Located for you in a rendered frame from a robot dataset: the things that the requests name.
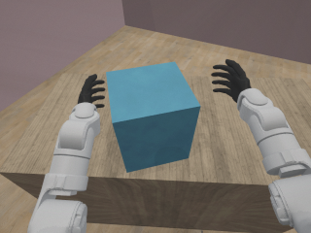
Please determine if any right robot forearm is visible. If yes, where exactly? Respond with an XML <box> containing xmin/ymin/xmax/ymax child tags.
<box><xmin>236</xmin><ymin>88</ymin><xmax>311</xmax><ymax>179</ymax></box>

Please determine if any left robot forearm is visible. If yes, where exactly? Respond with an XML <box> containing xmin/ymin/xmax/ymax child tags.
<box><xmin>27</xmin><ymin>102</ymin><xmax>100</xmax><ymax>233</ymax></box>

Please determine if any carton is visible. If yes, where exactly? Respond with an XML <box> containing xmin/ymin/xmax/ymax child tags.
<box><xmin>106</xmin><ymin>61</ymin><xmax>201</xmax><ymax>173</ymax></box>

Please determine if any robot right hand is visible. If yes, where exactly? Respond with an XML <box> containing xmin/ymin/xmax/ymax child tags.
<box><xmin>211</xmin><ymin>59</ymin><xmax>251</xmax><ymax>103</ymax></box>

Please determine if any robot left hand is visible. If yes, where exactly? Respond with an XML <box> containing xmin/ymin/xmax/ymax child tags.
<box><xmin>78</xmin><ymin>74</ymin><xmax>106</xmax><ymax>108</ymax></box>

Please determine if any left robot upper arm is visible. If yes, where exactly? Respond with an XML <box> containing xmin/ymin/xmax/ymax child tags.
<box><xmin>29</xmin><ymin>199</ymin><xmax>87</xmax><ymax>233</ymax></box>

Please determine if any pedestal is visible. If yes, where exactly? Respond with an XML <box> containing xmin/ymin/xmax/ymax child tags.
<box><xmin>0</xmin><ymin>73</ymin><xmax>311</xmax><ymax>233</ymax></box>

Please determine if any right robot upper arm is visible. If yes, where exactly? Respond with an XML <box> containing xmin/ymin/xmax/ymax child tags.
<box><xmin>268</xmin><ymin>174</ymin><xmax>311</xmax><ymax>233</ymax></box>

